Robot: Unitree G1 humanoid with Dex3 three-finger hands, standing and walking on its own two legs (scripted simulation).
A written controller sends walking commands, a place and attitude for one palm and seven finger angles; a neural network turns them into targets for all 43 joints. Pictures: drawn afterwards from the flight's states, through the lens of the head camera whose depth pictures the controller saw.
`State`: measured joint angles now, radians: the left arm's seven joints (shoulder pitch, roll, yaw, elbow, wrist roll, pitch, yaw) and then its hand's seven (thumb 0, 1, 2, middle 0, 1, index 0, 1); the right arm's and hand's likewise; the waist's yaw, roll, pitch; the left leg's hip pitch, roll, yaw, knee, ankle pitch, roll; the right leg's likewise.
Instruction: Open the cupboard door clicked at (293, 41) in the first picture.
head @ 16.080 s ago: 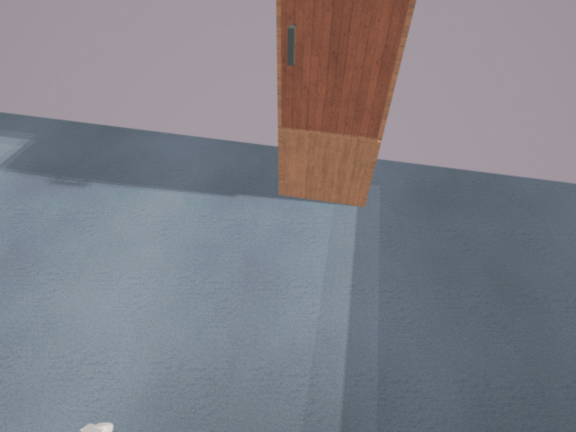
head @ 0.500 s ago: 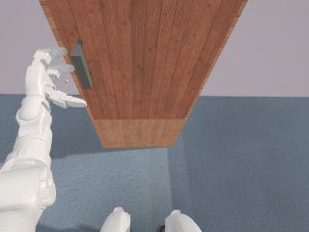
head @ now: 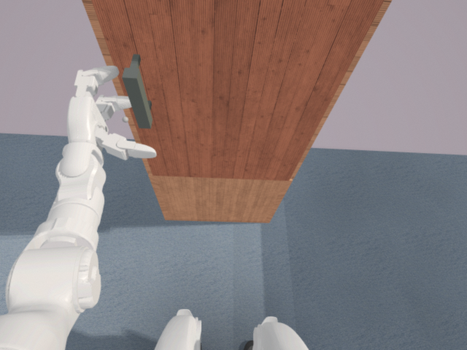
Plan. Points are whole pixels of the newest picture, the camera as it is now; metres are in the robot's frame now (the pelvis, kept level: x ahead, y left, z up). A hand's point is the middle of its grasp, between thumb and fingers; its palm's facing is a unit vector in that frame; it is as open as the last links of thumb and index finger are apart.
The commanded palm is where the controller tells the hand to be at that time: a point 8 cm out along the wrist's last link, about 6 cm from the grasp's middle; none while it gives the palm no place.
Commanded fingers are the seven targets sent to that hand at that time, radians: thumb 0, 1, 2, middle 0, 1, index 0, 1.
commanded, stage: slide the fingers in behind the handle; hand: left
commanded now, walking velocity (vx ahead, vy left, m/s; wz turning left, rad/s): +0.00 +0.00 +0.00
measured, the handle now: (140, 92) +0.53 +0.17 +0.08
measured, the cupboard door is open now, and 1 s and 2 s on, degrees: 0 0 0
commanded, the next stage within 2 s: move the hooked fingers beside the handle in 0.24 s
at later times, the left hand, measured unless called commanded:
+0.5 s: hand (123, 117) +0.48 +0.19 +0.07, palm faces +0.08 -1.00 +0.00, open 15.1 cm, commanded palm +0.47 +0.19 +0.07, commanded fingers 0.00 -0.50 0.30 -0.30 -1.20 -0.30 -1.20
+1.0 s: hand (117, 116) +0.48 +0.20 +0.07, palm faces +0.05 -1.00 -0.01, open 14.7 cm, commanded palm +0.46 +0.22 +0.07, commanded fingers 0.00 -0.50 0.30 -0.30 -1.20 -0.30 -1.20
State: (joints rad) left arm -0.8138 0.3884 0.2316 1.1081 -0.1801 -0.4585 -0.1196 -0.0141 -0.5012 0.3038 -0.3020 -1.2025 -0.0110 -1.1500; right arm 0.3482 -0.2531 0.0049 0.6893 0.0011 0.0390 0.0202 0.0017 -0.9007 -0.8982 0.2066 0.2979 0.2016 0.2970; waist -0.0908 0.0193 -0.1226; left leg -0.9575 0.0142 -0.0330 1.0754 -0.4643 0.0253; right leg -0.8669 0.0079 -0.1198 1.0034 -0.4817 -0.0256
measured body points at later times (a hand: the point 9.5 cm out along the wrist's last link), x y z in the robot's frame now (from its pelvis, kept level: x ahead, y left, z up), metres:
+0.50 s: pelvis +0.00 +0.00 +0.00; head +0.11 +0.03 +0.43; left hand +0.47 +0.25 +0.07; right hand +0.02 -0.27 -0.12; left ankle +0.02 +0.10 -0.66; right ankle +0.00 -0.11 -0.66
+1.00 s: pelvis +0.00 +0.00 +0.00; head +0.12 +0.03 +0.44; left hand +0.48 +0.25 +0.07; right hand +0.03 -0.26 -0.11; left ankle +0.02 +0.10 -0.66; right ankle +0.00 -0.11 -0.66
